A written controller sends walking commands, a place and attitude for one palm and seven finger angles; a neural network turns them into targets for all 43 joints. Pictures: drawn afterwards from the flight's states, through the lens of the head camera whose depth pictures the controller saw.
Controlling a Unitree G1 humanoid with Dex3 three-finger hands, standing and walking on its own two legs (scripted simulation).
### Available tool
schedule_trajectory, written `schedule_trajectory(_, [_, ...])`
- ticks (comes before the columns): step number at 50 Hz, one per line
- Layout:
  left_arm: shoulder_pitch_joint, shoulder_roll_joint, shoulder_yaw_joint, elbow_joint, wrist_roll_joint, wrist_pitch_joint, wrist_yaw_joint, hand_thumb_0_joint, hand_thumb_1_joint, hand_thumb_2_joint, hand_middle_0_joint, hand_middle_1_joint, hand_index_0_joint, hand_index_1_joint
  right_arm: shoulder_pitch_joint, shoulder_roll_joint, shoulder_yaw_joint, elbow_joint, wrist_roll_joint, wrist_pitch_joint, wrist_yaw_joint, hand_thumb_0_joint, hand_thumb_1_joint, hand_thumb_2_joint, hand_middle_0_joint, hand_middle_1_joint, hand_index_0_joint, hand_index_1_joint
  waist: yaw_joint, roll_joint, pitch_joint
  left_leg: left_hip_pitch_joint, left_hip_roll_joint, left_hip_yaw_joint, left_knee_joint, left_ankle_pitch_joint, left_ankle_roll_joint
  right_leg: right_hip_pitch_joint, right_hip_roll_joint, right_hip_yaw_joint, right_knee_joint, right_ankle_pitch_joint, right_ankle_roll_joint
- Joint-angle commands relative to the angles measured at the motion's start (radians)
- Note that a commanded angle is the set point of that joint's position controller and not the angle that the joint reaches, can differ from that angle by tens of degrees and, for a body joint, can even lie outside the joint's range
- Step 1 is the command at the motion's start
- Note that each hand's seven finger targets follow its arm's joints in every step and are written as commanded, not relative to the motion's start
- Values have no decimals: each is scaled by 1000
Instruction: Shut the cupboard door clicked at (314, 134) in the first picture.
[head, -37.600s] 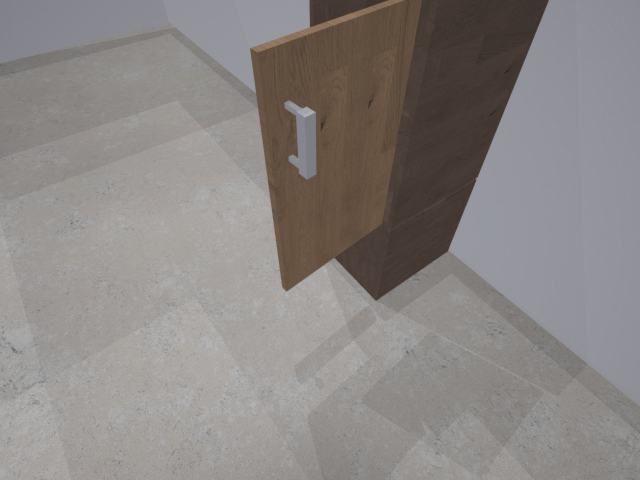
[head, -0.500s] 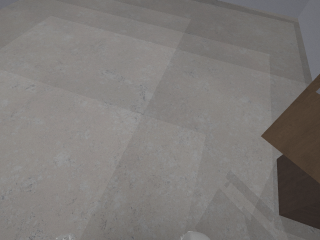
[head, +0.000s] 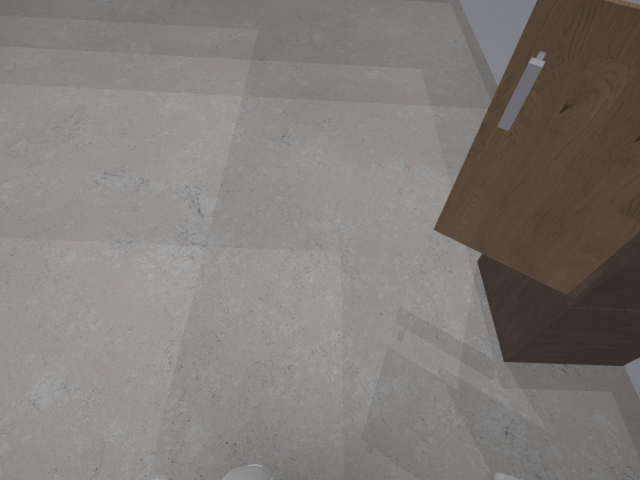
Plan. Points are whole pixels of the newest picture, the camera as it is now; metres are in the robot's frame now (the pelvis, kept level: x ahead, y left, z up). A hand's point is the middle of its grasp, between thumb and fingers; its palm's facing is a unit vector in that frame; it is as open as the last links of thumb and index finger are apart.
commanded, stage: turn to face it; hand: left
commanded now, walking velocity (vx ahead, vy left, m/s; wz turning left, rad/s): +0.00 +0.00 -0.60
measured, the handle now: (522, 91) +0.71 -0.30 +0.10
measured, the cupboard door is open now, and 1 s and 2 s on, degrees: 58 58 58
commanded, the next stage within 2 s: take the last steps up to it in 0.82 s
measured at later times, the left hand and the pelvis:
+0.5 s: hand (226, 446) +0.18 +0.14 -0.15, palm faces -0.30 -0.91 -0.28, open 7.4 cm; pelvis +0.00 -0.02 -0.01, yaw -17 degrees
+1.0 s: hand (231, 447) +0.18 +0.14 -0.17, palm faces -0.42 -0.89 -0.18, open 7.4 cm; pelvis +0.03 -0.01 +0.01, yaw -28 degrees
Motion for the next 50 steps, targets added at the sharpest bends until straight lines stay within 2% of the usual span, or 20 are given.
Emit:
schedule_trajectory(1, [-29,138,46,-103,-19,-10,13,0,900,900,-200,-300,-200,-300,150,-183,-38,-36,-14,-47,-23,0,-900,-900,200,300,200,300,-52,143,-155,330,183,-194,-392,218,83,-176,-50,123,110,79,-33])
schedule_trajectory(2, [-10,100,37,-121,-20,-11,5,0,900,900,-200,-300,-200,-300,172,-258,-50,-51,-23,-46,-24,0,-900,-900,200,300,200,300,-49,341,-157,358,402,-383,-437,350,198,-282,32,-41,349,-324,15])
schedule_trajectory(3, [-30,130,40,-116,-6,-6,3,0,900,900,-200,-300,-200,-300,164,-253,-48,-49,-30,-47,-29,0,-900,-900,200,300,200,300,-59,304,-156,304,445,-396,-433,364,249,-283,-8,-36,536,-358,25])
schedule_trajectory(8, [-51,99,47,-90,-6,8,-25,0,900,900,-200,-300,-200,-300,73,-174,-30,-71,-29,-48,-30,0,-900,-900,200,300,200,300,-16,193,-105,270,297,-86,-381,481,211,-275,-70,-97,608,-193,60])
schedule_trajectory(15, [-106,73,34,-103,-4,6,-30,0,900,900,-200,-300,-200,-300,135,-189,-48,-25,-27,-42,-19,0,-900,-900,200,300,200,300,-50,243,-110,294,317,15,-341,508,207,-166,-64,-180,324,-182,50])
schedule_trajectory(19, [-45,84,32,-84,-6,-7,-22,0,900,900,-200,-300,-200,-300,113,-209,-59,-16,-22,-35,-10,0,-900,-900,200,300,200,300,-14,226,-136,237,311,71,-232,462,157,19,-37,-218,39,-26,20])
schedule_trajectory(20, [-1,120,36,-69,-2,-13,-18,0,900,900,-200,-300,-200,-300,108,-198,-59,-17,-15,-33,-5,0,-900,-900,200,300,200,300,8,175,-133,148,279,95,-154,389,111,143,-57,-186,-86,78,1])
schedule_trajectory(22, [115,288,65,-32,2,-33,7,0,900,900,-200,-300,-200,-300,23,-83,-29,-88,-6,-25,2,0,-900,-900,200,300,200,300,77,-257,-126,-216,52,145,231,-281,8,296,-432,281,-202,509,-177])
schedule_trajectory(23, [135,288,69,-25,-6,-33,20,0,900,900,-200,-300,-200,-300,-13,-106,-27,-91,-7,-11,-12,0,-900,-900,200,300,200,300,87,-218,-116,-249,58,10,368,-270,16,241,-437,286,-198,570,-226])
schedule_trajectory(24, [88,265,68,-26,-4,-35,28,0,900,900,-200,-300,-200,-300,-10,-101,-29,-77,-6,-9,-17,0,-900,-900,200,300,200,300,56,-268,-103,-289,60,-30,437,-233,14,230,-399,292,-191,546,-230])
schedule_trajectory(26, [-18,193,47,-55,-6,-34,33,0,900,900,-200,-300,-200,-300,39,-106,-28,-33,-10,-12,-10,0,-900,-900,200,300,200,300,0,-166,-119,-241,82,-37,429,-86,3,214,-308,130,-153,508,-194])
schedule_trajectory(28, [-29,176,39,-62,-5,-41,31,0,900,900,-200,-300,-200,-300,64,-88,-24,-13,-12,-9,-4,0,-900,-900,200,300,200,300,-14,-135,-135,-167,62,-11,367,-42,-4,165,-275,79,-149,534,-179])
schedule_trajectory(36, [9,193,47,-30,3,-37,29,0,900,900,-200,-300,-200,-300,43,-68,-19,-14,-4,-18,-8,0,-900,-900,200,300,200,300,2,-127,-111,-52,8,5,61,-48,13,136,-274,169,-157,430,-199])
schedule_trajectory(39, [-25,176,45,-23,-8,-30,30,0,900,900,-200,-300,-200,-300,127,-66,-15,20,-4,-29,-17,0,-900,-900,200,300,200,300,-44,-106,-115,150,-7,11,-210,147,25,43,-229,163,-86,364,-135])
schedule_trajectory(40, [-21,139,39,-25,-10,-27,30,0,900,900,-200,-300,-200,-300,159,-89,-17,31,-6,-40,-19,0,-900,-900,200,300,200,300,-48,-25,-129,245,47,-46,-323,242,44,-15,-173,121,-14,278,-89])
schedule_trajectory(41, [31,86,29,-31,-17,-21,25,0,900,900,-200,-300,-200,-300,167,-165,-26,29,-19,-49,-23,0,-900,-900,200,300,200,300,-30,203,-149,330,220,-228,-346,413,125,-131,-51,27,109,52,-30])
schedule_trajectory(42, [41,69,23,-41,-18,-20,22,0,900,900,-200,-300,-200,-300,177,-209,-32,15,-25,-44,-26,0,-900,-900,200,300,200,300,-33,294,-139,294,369,-344,-391,494,231,-161,-7,-72,264,-268,1])
schedule_trajectory(45, [-9,92,34,-24,-6,-5,12,0,900,900,-200,-300,-200,-300,117,-156,-16,8,-29,-48,-40,0,-900,-900,200,300,200,300,-18,228,-72,194,330,-281,-421,480,253,-211,-53,-33,566,-259,19])
schedule_trajectory(47, [2,66,31,-6,-7,-3,5,0,900,900,-200,-300,-200,-300,102,-136,-11,9,-33,-50,-39,0,-900,-900,200,300,200,300,-10,178,-94,230,275,-173,-410,483,232,-194,-57,-58,528,-206,29])
schedule_trajectory(50, [-28,58,22,-6,1,-5,-13,0,900,900,-200,-300,-200,-300,168,-145,-23,40,-33,-55,-35,0,-900,-900,200,300,200,300,-46,162,-108,322,289,-174,-454,234,230,-246,-64,-105,460,-177,28])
